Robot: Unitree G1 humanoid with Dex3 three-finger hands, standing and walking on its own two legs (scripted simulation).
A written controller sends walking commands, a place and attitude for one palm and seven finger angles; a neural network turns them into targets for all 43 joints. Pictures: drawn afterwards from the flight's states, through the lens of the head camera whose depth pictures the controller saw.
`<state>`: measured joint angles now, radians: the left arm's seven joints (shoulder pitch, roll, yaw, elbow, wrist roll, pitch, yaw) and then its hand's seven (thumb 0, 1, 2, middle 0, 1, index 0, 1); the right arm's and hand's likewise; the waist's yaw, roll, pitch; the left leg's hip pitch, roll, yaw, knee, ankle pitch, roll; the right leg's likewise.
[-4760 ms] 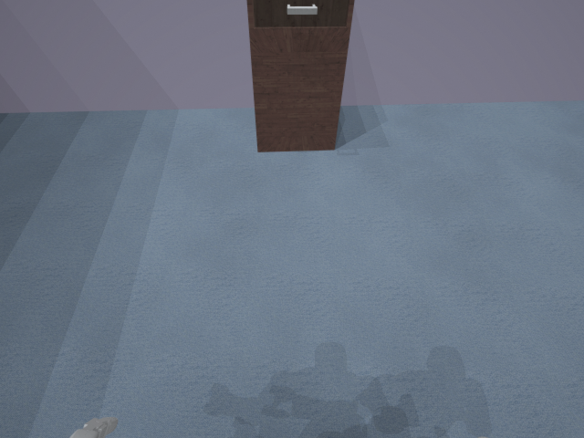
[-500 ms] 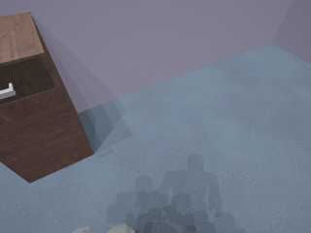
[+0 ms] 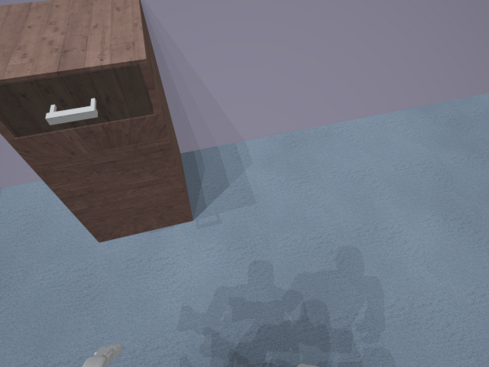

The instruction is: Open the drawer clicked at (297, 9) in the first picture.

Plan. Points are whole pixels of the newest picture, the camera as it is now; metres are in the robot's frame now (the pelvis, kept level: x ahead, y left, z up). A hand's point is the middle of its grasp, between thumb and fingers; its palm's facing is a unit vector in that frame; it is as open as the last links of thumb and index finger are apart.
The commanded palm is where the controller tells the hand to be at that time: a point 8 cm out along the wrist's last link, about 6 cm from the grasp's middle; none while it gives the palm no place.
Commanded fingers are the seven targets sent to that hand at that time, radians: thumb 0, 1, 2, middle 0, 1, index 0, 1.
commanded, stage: turn to face it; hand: left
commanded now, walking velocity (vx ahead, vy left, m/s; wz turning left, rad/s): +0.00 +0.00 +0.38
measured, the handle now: (73, 110) +0.70 +0.48 -0.03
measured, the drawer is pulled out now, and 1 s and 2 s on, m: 0.00 0.00 0.00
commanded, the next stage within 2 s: take the last steps up to it in 0.22 s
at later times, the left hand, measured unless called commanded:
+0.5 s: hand out of the picture -0.08 +0.19 -0.17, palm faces +0.28 -0.93 -0.24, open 7.4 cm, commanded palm none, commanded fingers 0.00 0.90 0.90 -0.20 -0.30 -0.20 -0.30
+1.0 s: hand out of the picture +0.13 +0.23 -0.17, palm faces +0.19 -0.97 -0.17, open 7.4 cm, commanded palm none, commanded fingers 0.00 0.90 0.90 -0.20 -0.30 -0.20 -0.30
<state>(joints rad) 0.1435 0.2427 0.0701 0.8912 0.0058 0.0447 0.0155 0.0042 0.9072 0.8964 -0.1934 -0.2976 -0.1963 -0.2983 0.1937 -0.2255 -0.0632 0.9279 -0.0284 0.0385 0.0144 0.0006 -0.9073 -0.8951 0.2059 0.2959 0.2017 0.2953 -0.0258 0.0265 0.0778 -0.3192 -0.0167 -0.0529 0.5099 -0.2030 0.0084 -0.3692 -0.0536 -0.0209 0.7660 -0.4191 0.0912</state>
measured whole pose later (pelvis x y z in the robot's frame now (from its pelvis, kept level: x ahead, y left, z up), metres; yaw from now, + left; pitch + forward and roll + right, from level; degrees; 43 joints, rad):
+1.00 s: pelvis +0.07 +0.04 +0.00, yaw +13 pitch -1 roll +1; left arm 0.13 0.16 0.04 1.03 0.02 0.01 -0.02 0.01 0.91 0.90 -0.19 -0.30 -0.20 -0.30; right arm 0.49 -0.12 -0.02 1.17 -0.03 -0.05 -0.03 0.00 -0.91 -0.90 0.20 0.30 0.20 0.29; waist -0.06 -0.01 0.07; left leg 0.10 -0.04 0.08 0.30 -0.38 0.05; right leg -0.48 -0.08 -0.10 0.73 -0.26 0.01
